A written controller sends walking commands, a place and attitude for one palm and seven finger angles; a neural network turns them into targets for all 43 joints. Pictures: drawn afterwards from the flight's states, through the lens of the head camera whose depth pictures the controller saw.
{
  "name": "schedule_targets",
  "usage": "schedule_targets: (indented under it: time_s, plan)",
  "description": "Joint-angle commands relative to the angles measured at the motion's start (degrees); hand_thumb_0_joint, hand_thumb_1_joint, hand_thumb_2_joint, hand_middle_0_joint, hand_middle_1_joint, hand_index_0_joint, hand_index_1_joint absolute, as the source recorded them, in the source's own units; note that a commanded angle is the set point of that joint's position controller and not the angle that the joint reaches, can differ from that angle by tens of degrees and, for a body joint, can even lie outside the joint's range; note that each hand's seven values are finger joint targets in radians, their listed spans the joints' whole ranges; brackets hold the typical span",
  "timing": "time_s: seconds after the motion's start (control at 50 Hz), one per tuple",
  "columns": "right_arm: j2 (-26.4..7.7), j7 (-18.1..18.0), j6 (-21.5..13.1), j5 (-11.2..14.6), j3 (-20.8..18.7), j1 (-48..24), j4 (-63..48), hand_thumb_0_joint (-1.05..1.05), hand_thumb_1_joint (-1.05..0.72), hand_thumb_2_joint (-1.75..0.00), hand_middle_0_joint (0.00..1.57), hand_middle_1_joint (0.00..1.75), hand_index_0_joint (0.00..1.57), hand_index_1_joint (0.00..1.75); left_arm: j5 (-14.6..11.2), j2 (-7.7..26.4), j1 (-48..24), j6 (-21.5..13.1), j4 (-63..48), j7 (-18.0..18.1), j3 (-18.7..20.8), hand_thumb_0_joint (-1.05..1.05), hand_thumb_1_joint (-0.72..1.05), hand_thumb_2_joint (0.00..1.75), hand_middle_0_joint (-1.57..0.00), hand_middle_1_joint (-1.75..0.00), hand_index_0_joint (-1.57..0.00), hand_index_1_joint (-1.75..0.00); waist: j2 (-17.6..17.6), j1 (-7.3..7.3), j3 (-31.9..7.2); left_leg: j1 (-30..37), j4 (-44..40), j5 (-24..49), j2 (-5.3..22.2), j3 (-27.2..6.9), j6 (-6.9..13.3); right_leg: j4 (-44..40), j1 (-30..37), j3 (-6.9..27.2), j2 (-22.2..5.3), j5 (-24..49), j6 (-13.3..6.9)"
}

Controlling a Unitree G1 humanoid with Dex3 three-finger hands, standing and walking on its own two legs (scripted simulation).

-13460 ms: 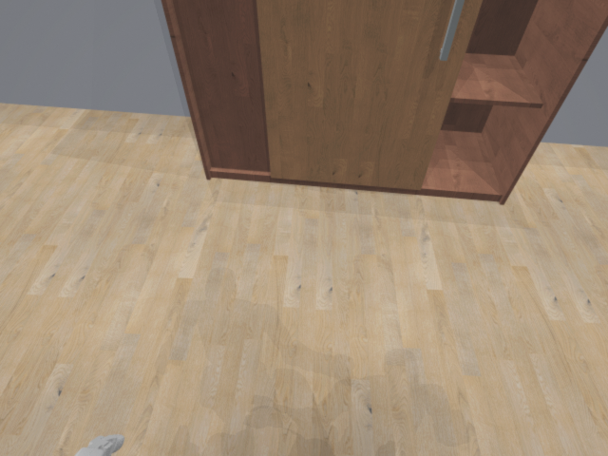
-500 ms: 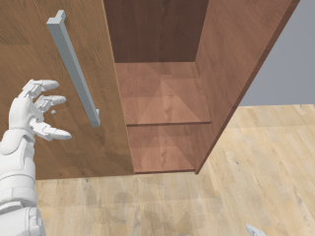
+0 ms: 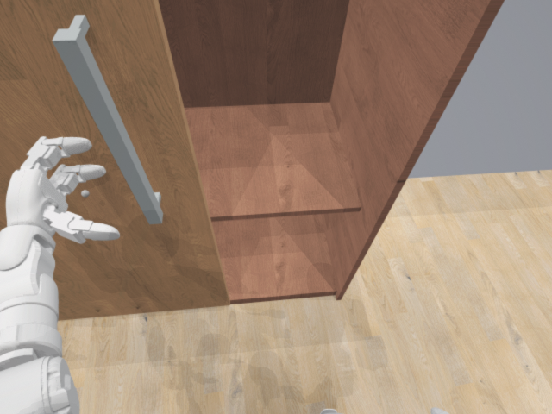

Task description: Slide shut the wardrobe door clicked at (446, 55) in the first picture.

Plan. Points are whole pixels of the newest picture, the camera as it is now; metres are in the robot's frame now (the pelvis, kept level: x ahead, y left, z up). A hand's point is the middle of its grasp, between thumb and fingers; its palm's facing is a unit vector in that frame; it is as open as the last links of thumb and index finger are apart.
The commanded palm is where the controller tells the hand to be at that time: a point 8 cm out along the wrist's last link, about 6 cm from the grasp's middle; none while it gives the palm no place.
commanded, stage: move the hooked fingers beside the handle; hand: left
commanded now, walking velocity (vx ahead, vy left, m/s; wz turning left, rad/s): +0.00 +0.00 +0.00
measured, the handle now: (127, 143) +0.47 +0.22 +0.12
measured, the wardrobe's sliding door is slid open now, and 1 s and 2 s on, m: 0.39 0.39 0.39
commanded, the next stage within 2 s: feel for the door with the fingertips in 0.50 s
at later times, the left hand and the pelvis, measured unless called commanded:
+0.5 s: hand (78, 193) +0.39 +0.28 +0.09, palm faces +0.12 -0.99 -0.02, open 13.9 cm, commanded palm +0.36 +0.32 +0.09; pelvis +0.00 +0.00 +0.00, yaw +0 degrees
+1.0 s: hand (108, 193) +0.40 +0.24 +0.09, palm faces +0.10 -0.99 -0.01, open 13.9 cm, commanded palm +0.37 +0.29 +0.08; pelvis +0.00 +0.01 +0.00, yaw +0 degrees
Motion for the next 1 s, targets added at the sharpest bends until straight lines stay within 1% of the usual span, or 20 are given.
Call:
schedule_targets:
  time_s: [0.0,0.08,0.12,0.16,0.22,0.3,0.32,0.36,0.38,0.44,0.48,0.5,0.54,0.56,0.64,0.7,0.74,0.84,0.94,0.98]
  plan:
    - [-8.68,-0.93,-2.11,-0.11,-3.43,2.01,-6.09,0.0,-0.9,-0.9,0.2,0.3,0.2,0.3,-1.72,15.98,-19.58,-4.17,-14.02,-0.27,1.58,0.0,-0.5,0.3,-0.3,-1.2,-0.3,-1.2,4.01,0.11,-19.58,9.22,-5.61,23.8,-0.23,-2.58,-0.43,-2.23,12.17,0.82,1.11,17.6,-1.27]
    - [-8.98,-0.99,-1.98,0.13,-3.12,1.66,-5.86,0.0,-0.9,-0.9,0.2,0.3,0.2,0.3,-1.85,15.54,-19.51,-2.99,-10.99,-0.34,1.12,0.0,-0.5,0.3,-0.3,-1.2,-0.3,-1.2,1.76,-0.36,-16.08,6.29,-6.25,19.15,-0.45,-2.5,-0.23,-2.76,11.43,0.66,0.97,15.43,-1.23]
    - [-8.97,-1.12,-2.04,0.2,-3.03,1.39,-6.11,0.0,-0.9,-0.9,0.2,0.3,0.2,0.3,-1.56,15.46,-20.64,-3.06,-11.48,-0.45,0.42,0.0,-0.5,0.3,-0.3,-1.2,-0.3,-1.2,4.02,-0.32,-16.07,6.42,-6.09,18.27,-0.58,-2.28,-0.1,-2.72,11.15,1.0,0.87,14.68,-1.53]
    - [-9.26,-1.14,-1.9,-0.01,-3.08,1.68,-6.07,0.0,-0.9,-0.9,0.2,0.3,0.2,0.3,-1.44,18.68,-19.86,-3.26,-10.55,-0.02,3.41,0.0,-0.5,0.3,-0.3,-1.2,-0.3,-1.2,1.67,0.28,-17.75,5.6,-5.95,17.87,-0.7,-2.32,-0.02,-2.48,12.75,1.22,0.84,15.04,-1.31]
    - [-8.94,-1.22,-1.87,-0.07,-2.85,1.54,-6.13,0.0,-0.9,-0.9,0.2,0.3,0.2,0.3,-0.98,18.01,-23.36,-4.08,-11.38,-0.3,1.93,0.0,-0.5,0.3,-0.3,-1.2,-0.3,-1.2,5.11,-0.26,-18.07,6.17,-5.33,18.5,-0.75,-2.1,-0.03,-2.1,11.98,1.56,0.74,15.5,-1.44]
    - [-9.15,-1.28,-1.86,-0.05,-2.79,1.6,-6.17,0.0,-0.9,-0.9,0.2,0.3,0.2,0.3,-1.22,19.74,-22.66,-4.28,-8.99,-0.92,3.38,0.0,-0.5,0.3,-0.3,-1.2,-0.3,-1.2,2.72,-0.07,-18.87,5.1,-5.2,18.24,-0.71,-2.17,0.05,-1.92,13.21,1.56,0.8,16.03,-1.27]
    - [-9.22,-1.27,-1.71,-0.06,-2.69,1.79,-6.24,0.0,-0.9,-0.9,0.2,0.3,0.2,0.3,-1.23,20.14,-22.38,-4.26,-8.82,-1.25,3.49,0.0,-0.5,0.3,-0.3,-1.2,-0.3,-1.2,4.29,0.1,-19.03,5.05,-4.95,18.94,-0.77,-2.01,0.08,-1.76,13.29,1.77,0.82,16.57,-1.43]
    - [-9.14,-1.26,-1.66,-0.01,-2.81,1.74,-6.32,0.0,-0.9,-0.9,0.2,0.3,0.2,0.3,-1.25,20.17,-22.08,-4.23,-8.69,-1.93,3.45,0.0,-0.5,0.3,-0.3,-1.2,-0.3,-1.2,3.71,0.03,-19.32,5.21,-4.92,19.37,-0.68,-2.11,0.05,-1.63,13.22,1.59,0.85,17.0,-1.3]
    - [-9.0,-1.16,-1.71,0.02,-2.82,1.54,-6.72,0.0,-0.9,-0.9,0.2,0.3,0.2,0.3,-1.47,19.38,-21.39,-4.24,-9.77,-2.23,2.97,0.0,-0.5,0.3,-0.3,-1.2,-0.3,-1.2,5.81,0.32,-19.88,6.14,-4.91,20.17,-0.72,-2.06,-0.07,-1.57,12.9,1.57,0.84,17.15,-1.41]
    - [-9.1,-0.99,-1.68,0.12,-3.02,1.91,-7.11,0.0,-0.9,-0.9,0.2,0.3,0.2,0.3,-2.48,18.03,-18.35,-3.63,-10.98,-2.84,2.58,0.0,-0.5,0.3,-0.3,-1.2,-0.3,-1.2,4.15,0.54,-20.74,7.32,-4.8,23.62,-0.42,-2.46,-0.16,-1.46,13.0,1.15,1.11,18.75,-1.39]
    - [-9.23,-0.94,-1.63,0.28,-2.87,1.82,-6.84,0.0,-0.9,-0.9,0.2,0.3,0.2,0.3,-2.82,16.71,-18.99,-2.45,-8.82,-3.08,1.49,0.0,-0.5,0.3,-0.3,-1.2,-0.3,-1.2,3.04,-0.23,-17.25,5.33,-5.08,19.76,-0.52,-2.26,-0.11,-2.02,11.24,0.94,1.08,16.51,-1.26]
    - [-9.61,-1.04,-1.56,0.26,-2.95,1.89,-6.74,0.0,-0.9,-0.9,0.2,0.3,0.2,0.3,-2.79,18.68,-19.75,-2.3,-8.58,-2.81,3.03,0.0,-0.5,0.3,-0.3,-1.2,-0.3,-1.2,1.44,-0.21,-16.58,3.98,-5.25,18.18,-0.48,-2.38,0.0,-2.09,11.3,0.93,1.02,15.57,-1.22]
    - [-9.62,-1.13,-1.42,0.17,-2.81,2.01,-6.86,0.0,-0.9,-0.9,0.2,0.3,0.2,0.3,-2.03,19.61,-21.04,-2.54,-8.83,-2.46,3.16,0.0,-0.5,0.3,-0.3,-1.2,-0.3,-1.2,2.75,-0.16,-16.69,3.86,-5.37,17.69,-0.66,-2.42,0.02,-1.89,11.25,1.02,0.96,14.8,-1.36]
    - [-9.34,-1.1,-1.5,0.16,-2.84,1.79,-6.89,0.0,-0.9,-0.9,0.2,0.3,0.2,0.3,-1.77,18.32,-23.05,-3.04,-10.44,-2.34,1.59,0.0,-0.5,0.3,-0.3,-1.2,-0.3,-1.2,5.4,-0.57,-17.41,5.3,-5.35,17.97,-0.7,-2.49,-0.14,-1.84,10.27,1.01,0.97,14.24,-1.43]
    - [-8.89,-0.96,-1.92,-0.16,-3.46,2.68,-6.47,0.0,-0.9,-0.9,0.2,0.3,0.2,0.3,-2.3,15.38,-22.73,-4.62,-15.94,-1.45,-0.03,0.0,-0.5,0.3,-0.3,-1.2,-0.3,-1.2,6.59,-0.52,-23.77,11.86,-4.04,26.29,-0.19,-3.38,-0.83,-1.28,10.46,0.82,1.27,17.4,-1.42]
    - [-9.02,-0.82,-1.75,0.04,-3.24,2.27,-5.94,0.0,-0.9,-0.9,0.2,0.3,0.2,0.3,-2.72,14.25,-19.18,-2.9,-11.65,-0.69,0.23,0.0,-0.5,0.3,-0.3,-1.2,-0.3,-1.2,2.05,-0.42,-18.44,7.66,-4.87,22.12,-0.18,-3.24,-0.78,-1.79,9.92,0.3,1.2,15.82,-1.27]
    - [-8.93,-0.74,-1.55,0.18,-2.86,1.73,-6.27,0.0,-0.9,-0.9,0.2,0.3,0.2,0.3,-1.78,13.79,-20.43,-2.0,-11.37,0.18,-0.98,0.0,-0.5,0.3,-0.3,-1.2,-0.3,-1.2,4.22,-0.38,-16.48,6.2,-5.7,19.71,-0.4,-3.03,-0.69,-1.84,9.52,0.29,0.98,14.39,-1.43]
    - [-7.96,-0.2,-1.69,-0.27,-3.24,1.72,-7.32,0.0,-0.9,-0.9,0.2,0.3,0.2,0.3,-1.24,12.62,-18.52,-2.92,-19.04,3.17,-0.86,0.0,-0.5,0.3,-0.3,-1.2,-0.3,-1.2,6.07,0.79,-22.28,10.98,-5.02,28.67,-0.06,-3.4,-1.56,-1.09,12.31,0.46,1.03,18.96,-1.46]
    - [-7.74,0.29,-1.75,-0.11,-3.3,1.18,-7.09,0.0,-0.9,-0.9,0.2,0.3,0.2,0.3,-1.22,8.94,-15.39,-2.25,-18.57,4.92,-2.72,0.0,-0.5,0.3,-0.3,-1.2,-0.3,-1.2,3.53,0.46,-18.3,9.53,-5.59,26.96,0.06,-3.0,-1.57,-1.64,11.5,0.23,1.16,18.35,-1.26]
    - [-8.14,0.13,-1.52,-0.15,-3.26,1.08,-6.79,0.0,-0.9,-0.9,0.2,0.3,0.2,0.3,-0.68,11.62,-17.08,-1.9,-17.68,5.72,-0.72,0.0,-0.5,0.3,-0.3,-1.2,-0.3,-1.2,1.84,0.4,-17.65,7.62,-6.02,23.29,-0.15,-2.94,-1.47,-1.58,11.92,0.26,1.04,16.99,-1.3]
